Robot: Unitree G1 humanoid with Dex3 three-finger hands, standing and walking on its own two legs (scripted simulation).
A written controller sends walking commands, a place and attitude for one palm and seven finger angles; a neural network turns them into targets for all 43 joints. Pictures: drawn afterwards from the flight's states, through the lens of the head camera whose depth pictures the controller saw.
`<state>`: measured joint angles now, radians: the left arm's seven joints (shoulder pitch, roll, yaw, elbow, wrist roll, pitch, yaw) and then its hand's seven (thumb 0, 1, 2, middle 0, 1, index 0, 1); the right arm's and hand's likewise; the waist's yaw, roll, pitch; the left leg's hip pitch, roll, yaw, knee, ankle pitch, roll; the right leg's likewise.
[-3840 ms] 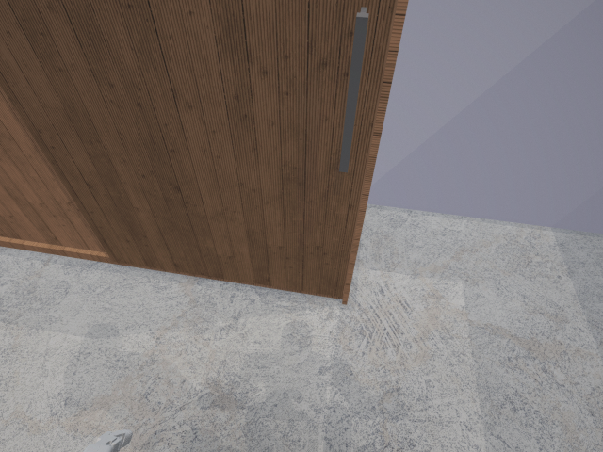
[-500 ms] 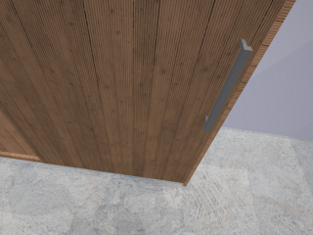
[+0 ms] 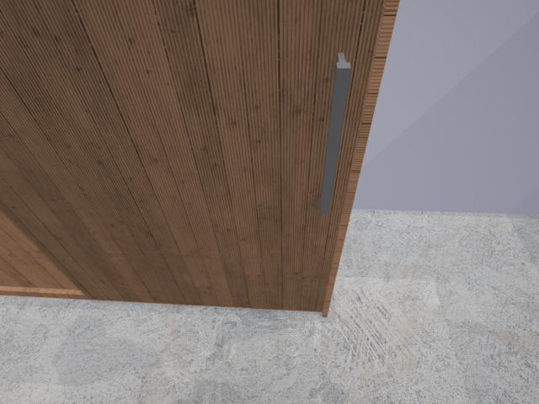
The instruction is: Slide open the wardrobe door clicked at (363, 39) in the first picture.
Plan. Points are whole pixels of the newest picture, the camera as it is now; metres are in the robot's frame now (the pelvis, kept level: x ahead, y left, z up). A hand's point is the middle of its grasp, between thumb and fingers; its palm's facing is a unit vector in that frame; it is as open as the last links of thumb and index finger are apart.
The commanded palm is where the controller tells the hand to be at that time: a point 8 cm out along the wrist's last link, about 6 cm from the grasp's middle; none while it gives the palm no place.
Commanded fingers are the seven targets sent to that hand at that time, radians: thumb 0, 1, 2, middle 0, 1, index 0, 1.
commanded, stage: come to a stop and stand still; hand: right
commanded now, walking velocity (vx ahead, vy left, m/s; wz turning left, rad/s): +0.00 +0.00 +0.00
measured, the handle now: (331, 145) +0.55 -0.10 +0.09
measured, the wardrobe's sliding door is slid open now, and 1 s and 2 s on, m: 0.00 0.00 0.00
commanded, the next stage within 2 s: look again from close up in 0.40 s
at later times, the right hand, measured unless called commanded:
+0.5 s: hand out of the picture +0.00 -0.19 -0.18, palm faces -0.02 +0.98 -0.21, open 7.4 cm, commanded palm none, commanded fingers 0.00 -0.90 -0.90 0.20 0.30 0.20 0.30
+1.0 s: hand out of the picture +0.03 -0.17 -0.17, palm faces -0.01 +0.98 -0.22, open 7.4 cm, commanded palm none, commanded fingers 0.00 -0.90 -0.90 0.20 0.30 0.20 0.30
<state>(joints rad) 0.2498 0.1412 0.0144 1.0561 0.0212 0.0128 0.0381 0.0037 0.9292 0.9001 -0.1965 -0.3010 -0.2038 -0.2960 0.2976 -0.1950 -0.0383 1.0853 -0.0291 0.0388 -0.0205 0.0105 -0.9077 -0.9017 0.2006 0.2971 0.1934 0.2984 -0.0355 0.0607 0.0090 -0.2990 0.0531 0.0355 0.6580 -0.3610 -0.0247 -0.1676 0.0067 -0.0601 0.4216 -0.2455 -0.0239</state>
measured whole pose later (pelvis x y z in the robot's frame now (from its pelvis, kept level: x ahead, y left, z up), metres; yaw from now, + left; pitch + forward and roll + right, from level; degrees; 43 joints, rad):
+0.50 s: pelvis -0.01 -0.01 -0.01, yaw +0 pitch -1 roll +0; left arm 0.32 0.15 -0.01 1.07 0.02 -0.02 0.02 0.00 0.91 0.90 -0.19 -0.30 -0.20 -0.30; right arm 0.28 -0.15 0.02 1.10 -0.02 -0.02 -0.03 0.01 -0.91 -0.90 0.20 0.30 0.20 0.30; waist 0.01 -0.03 0.03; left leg -0.23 0.04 0.04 0.51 -0.27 -0.01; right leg -0.21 0.01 -0.07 0.51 -0.29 -0.04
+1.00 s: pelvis +0.01 +0.01 +0.00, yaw +1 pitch -1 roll -1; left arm 0.24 0.19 -0.01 1.10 0.02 -0.03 0.03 0.00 0.91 0.90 -0.19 -0.30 -0.20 -0.30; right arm 0.24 -0.17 0.01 1.09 -0.02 -0.03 -0.03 0.01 -0.90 -0.90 0.20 0.30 0.20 0.30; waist -0.01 0.00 0.04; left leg -0.20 0.01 0.04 0.49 -0.28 0.02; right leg -0.15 -0.02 -0.07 0.45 -0.28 0.00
